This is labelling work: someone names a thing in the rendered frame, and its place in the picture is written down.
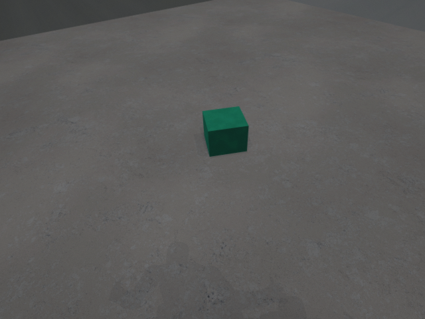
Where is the carton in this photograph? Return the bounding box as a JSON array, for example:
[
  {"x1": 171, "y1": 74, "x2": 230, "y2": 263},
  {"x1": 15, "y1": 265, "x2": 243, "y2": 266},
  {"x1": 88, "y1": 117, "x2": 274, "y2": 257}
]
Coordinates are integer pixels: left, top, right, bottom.
[{"x1": 203, "y1": 106, "x2": 249, "y2": 157}]

